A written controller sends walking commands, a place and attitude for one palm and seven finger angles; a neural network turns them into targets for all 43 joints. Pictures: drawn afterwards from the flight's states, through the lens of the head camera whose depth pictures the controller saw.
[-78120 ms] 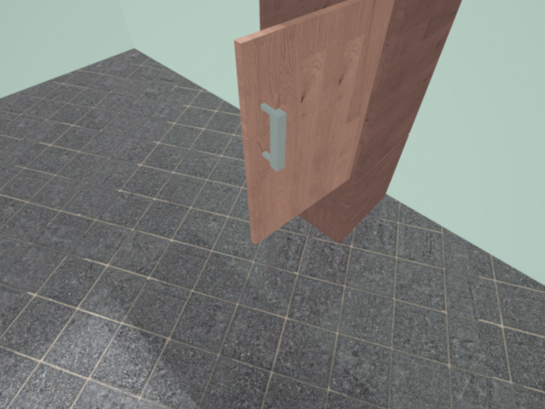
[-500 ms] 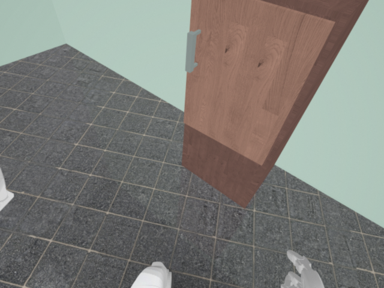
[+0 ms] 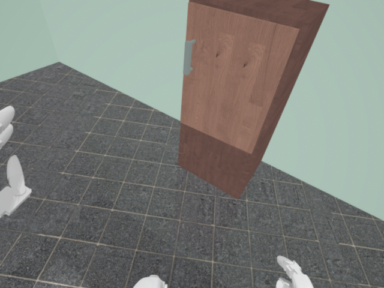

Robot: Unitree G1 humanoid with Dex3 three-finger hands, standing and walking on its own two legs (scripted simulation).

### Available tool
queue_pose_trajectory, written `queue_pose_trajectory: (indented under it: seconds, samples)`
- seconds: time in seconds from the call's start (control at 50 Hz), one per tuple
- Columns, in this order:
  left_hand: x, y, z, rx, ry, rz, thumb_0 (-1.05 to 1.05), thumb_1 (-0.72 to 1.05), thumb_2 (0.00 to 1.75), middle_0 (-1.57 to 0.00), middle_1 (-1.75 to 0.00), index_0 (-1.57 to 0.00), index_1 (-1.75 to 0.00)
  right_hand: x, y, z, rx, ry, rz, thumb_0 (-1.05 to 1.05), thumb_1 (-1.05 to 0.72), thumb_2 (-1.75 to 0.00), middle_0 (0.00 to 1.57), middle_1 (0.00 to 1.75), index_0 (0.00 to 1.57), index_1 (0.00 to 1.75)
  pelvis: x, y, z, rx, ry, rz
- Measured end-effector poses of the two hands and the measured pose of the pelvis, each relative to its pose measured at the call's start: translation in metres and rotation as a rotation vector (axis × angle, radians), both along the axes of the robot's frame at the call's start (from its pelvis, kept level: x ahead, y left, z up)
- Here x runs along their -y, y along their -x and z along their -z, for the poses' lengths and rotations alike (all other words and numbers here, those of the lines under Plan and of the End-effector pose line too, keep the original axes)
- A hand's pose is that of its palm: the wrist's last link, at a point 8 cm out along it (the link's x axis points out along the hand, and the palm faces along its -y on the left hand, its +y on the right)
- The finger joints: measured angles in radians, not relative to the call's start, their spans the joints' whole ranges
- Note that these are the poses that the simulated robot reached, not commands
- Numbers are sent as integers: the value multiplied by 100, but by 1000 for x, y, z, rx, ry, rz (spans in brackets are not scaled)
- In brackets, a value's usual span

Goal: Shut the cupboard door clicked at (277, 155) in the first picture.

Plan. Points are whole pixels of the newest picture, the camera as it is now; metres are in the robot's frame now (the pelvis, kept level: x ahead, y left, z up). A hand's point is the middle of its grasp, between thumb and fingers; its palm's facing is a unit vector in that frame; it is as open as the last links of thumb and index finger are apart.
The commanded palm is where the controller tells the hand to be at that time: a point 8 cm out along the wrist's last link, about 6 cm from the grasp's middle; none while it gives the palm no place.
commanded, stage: stop stepping back and stand still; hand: left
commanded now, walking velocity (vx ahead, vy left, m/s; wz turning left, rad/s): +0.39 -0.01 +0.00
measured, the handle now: (189, 57) +1.00 +0.09 +0.06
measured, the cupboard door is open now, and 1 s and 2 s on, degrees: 3 3 3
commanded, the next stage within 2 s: let the arm hang, fingers relaxed in 1.02 s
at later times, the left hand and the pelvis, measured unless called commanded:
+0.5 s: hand (7, 184) +0.19 +0.29 +0.19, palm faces +0.39 -0.74 -0.55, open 7.4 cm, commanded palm +0.14 +0.32 +0.18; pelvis -0.01 +0.03 +0.01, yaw -3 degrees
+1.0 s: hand (49, 173) +0.24 +0.27 +0.17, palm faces +0.37 -0.81 -0.46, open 7.4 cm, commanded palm +0.17 +0.31 +0.18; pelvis +0.01 +0.02 +0.00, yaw -4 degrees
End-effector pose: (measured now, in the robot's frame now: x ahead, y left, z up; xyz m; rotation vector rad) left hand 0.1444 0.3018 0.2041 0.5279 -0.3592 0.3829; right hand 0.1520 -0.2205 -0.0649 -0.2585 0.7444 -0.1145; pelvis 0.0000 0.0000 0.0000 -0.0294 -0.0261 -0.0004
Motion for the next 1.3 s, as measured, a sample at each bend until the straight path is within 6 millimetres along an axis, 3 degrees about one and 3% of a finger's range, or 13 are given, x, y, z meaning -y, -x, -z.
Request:
queue_pose_trajectory:
  seconds: [0.1, 0.18, 0.26, 0.34, 0.46, 0.6, 0.72, 0.88, 0.98, 1.12, 1.18, 1.24, 1.3]
  samples:
    - [-31, 9, 12, 30, 82, -92, 1, 89, 90, -22, -30, -21, -31, 14, 54, 3, -89, 65, 99, 2, -90, -90, 21, 30, 20, 30, -14, 6, -5, -14, -17, 8]
    - [-45, 3, 28, 45, 140, -91, 1, 89, 90, -21, -30, -21, -31, 15, 76, 11, -105, 139, 132, 2, -90, -90, 20, 30, 20, 30, -35, 12, 5, -10, -4, -17]
    - [-45, -7, 28, 13, 99, -16, 1, 89, 90, -21, -30, -20, -31, -3, 87, 11, -79, 100, 175, 2, -90, -90, 20, 30, 20, 30, -45, 24, 5, 21, -27, 14]
    - [-36, -9, 6, -1, -8, 67, 2, 89, 90, -21, -30, -21, -31, -29, 91, 6, -72, 16, 163, 2, -90, -90, 20, 30, 20, 30, -43, 27, -4, 14, -11, 26]
    - [-28, -6, -14, -44, -114, 54, 1, 89, 90, -21, -30, -21, -31, -46, 80, 16, -99, -80, 131, 2, -90, -90, 21, 30, 20, 30, -37, 19, -10, -19, 12, 47]
    - [-19, -17, 19, -144, -21, -70, 1, 89, 90, -21, -30, -21, -31, -22, 49, 40, -105, -96, 96, 2, -90, -90, 21, 30, 20, 30, -22, 8, 3, -28, -9, 41]
    - [-5, -29, 31, -110, 57, -23, 1, 89, 90, -21, -30, -21, -31, 7, 21, 22, -61, 1, 108, 2, -90, -90, 21, 30, 20, 30, -19, -5, 5, -10, -21, 39]
    - [-5, -47, 9, -36, -1, 13, 1, 89, 90, -22, -30, -21, -31, 14, -9, -9, 55, 28, 113, 2, -90, -90, 20, 30, 20, 30, -13, -13, -3, -31, -22, 57]
    - [-3, -53, 15, -104, 0, 17, 1, 89, 90, -21, -30, -21, -31, 10, -11, -4, 47, -11, 117, 1, -90, -90, 20, 30, 20, 30, -15, -13, -4, -48, -17, 64]
    - [-6, -43, 29, -201, 24, 23, 1, 89, 90, -22, -30, -21, -31, -3, 10, 8, -25, -31, 141, 1, -90, -90, 20, 30, 20, 30, -21, -11, -4, -38, -21, 64]
    - [-14, -49, 74, -368, 63, 35, 1, 89, 90, -21, -30, -21, -31, -5, 18, 22, -59, -51, 61, 1, -90, -90, 20, 30, 20, 30, -30, -3, -1, -37, -16, 48]
    - [-15, -43, 160, -717, 191, 5, 0, 90, 90, -20, -30, -20, -30, -4, 29, 41, -116, -57, 39, 1, -90, -90, 20, 30, 20, 30, -40, 7, 3, -37, -13, 47]
    - [2, -10, 241, -1051, 302, 0, 0, 91, 90, -20, -30, -20, -30, -6, 49, 51, -182, -55, 57, 1, -90, -90, 20, 30, 20, 30, -45, 14, 5, -30, -18, 47]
